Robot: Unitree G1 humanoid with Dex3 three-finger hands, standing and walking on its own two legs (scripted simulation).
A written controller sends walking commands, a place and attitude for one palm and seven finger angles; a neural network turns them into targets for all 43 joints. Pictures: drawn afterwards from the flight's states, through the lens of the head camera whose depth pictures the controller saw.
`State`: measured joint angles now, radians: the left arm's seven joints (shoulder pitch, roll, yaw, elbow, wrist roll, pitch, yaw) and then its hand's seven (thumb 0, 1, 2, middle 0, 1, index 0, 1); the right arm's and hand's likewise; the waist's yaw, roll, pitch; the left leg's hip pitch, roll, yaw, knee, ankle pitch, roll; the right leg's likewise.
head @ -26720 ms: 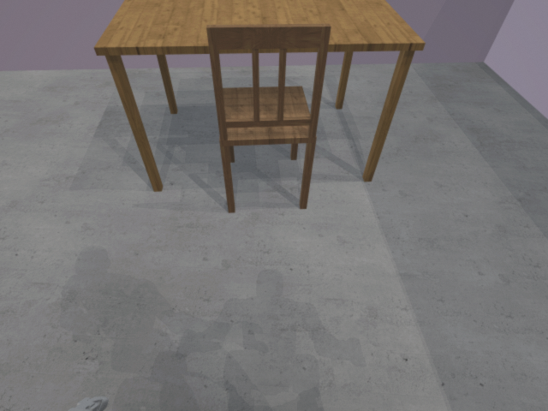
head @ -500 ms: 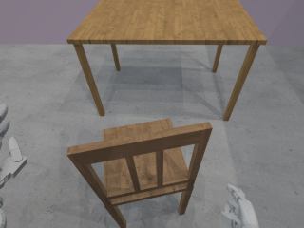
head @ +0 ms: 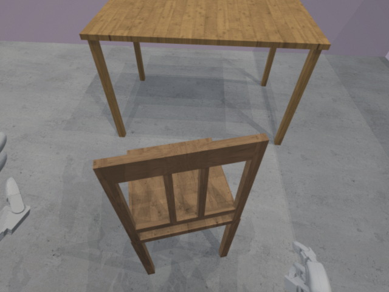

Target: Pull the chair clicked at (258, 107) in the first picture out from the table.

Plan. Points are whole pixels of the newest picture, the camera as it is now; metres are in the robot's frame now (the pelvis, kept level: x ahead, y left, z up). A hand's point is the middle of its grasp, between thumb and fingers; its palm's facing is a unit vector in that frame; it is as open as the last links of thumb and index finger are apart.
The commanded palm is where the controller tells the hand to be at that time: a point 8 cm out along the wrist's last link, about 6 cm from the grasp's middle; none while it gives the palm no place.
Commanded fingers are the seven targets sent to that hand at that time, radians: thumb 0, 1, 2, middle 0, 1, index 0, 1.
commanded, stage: step back with the hand held close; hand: left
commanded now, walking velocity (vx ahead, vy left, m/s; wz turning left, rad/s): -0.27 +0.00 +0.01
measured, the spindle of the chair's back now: (170, 198) +0.37 +0.10 -0.11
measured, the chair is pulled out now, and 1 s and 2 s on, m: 0.66 0.66 0.66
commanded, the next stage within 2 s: stop stepping back and stand still in 1.12 s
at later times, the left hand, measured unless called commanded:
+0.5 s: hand (15, 226) +0.17 +0.26 +0.16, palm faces +0.46 -0.76 -0.45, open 7.4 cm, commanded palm +0.10 +0.30 +0.18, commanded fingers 0.00 0.90 0.90 -0.20 -0.30 -0.20 -0.30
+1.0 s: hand (10, 261) +0.13 +0.24 +0.17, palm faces +0.40 -0.79 -0.47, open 7.4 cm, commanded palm +0.06 +0.29 +0.18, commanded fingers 0.00 0.90 0.90 -0.20 -0.30 -0.20 -0.30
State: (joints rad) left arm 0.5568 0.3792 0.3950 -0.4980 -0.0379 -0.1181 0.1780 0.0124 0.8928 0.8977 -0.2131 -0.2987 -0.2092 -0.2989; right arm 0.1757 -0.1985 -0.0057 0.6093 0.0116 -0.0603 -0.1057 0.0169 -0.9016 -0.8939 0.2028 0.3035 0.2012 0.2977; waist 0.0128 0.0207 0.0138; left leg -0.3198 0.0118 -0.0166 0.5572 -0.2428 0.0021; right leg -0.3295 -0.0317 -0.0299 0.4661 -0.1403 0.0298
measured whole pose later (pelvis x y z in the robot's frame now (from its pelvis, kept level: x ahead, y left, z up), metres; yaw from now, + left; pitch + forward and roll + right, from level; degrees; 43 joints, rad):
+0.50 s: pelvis -0.03 +0.00 -0.01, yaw +1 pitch +1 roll -2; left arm 0.54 0.40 0.42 -0.56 -0.02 -0.19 0.19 0.01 0.89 0.90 -0.21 -0.30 -0.21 -0.30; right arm 0.19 -0.21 -0.01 0.64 -0.01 -0.11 -0.09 0.02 -0.90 -0.89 0.20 0.30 0.20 0.30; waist 0.00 0.00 0.02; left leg -0.46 0.02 -0.04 0.69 -0.31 0.00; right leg -0.44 -0.02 -0.04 0.54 -0.13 0.02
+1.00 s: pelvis -0.07 -0.02 +0.00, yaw +1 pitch +2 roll -1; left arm 0.55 0.43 0.41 -0.58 -0.03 -0.22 0.14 0.01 0.89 0.90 -0.22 -0.30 -0.21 -0.30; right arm 0.14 -0.17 -0.02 0.66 -0.02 -0.10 -0.08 0.02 -0.90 -0.89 0.20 0.30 0.20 0.30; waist 0.01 -0.04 0.01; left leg -0.56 -0.02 -0.04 1.02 -0.44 -0.03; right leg -0.39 0.00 -0.01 0.54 -0.18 0.00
